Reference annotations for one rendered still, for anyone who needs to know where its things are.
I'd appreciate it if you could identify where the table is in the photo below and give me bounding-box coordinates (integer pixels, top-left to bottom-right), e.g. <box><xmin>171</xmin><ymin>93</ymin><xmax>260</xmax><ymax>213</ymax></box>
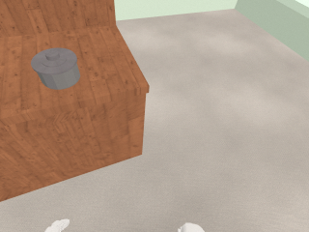
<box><xmin>0</xmin><ymin>0</ymin><xmax>150</xmax><ymax>202</ymax></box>

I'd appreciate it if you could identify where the pot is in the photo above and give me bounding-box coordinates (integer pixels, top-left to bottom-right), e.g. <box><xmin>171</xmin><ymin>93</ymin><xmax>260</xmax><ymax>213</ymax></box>
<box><xmin>38</xmin><ymin>64</ymin><xmax>80</xmax><ymax>90</ymax></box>

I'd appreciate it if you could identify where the knob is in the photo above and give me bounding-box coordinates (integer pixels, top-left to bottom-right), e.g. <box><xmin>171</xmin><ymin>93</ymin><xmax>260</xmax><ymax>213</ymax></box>
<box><xmin>44</xmin><ymin>49</ymin><xmax>60</xmax><ymax>61</ymax></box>

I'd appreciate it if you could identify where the lid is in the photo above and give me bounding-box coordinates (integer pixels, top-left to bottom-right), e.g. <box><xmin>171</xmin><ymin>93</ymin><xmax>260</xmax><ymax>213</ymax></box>
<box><xmin>31</xmin><ymin>47</ymin><xmax>77</xmax><ymax>75</ymax></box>

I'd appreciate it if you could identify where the robot left hand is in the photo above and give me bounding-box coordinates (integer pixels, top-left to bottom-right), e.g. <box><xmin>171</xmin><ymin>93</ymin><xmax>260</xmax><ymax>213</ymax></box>
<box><xmin>44</xmin><ymin>218</ymin><xmax>70</xmax><ymax>232</ymax></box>

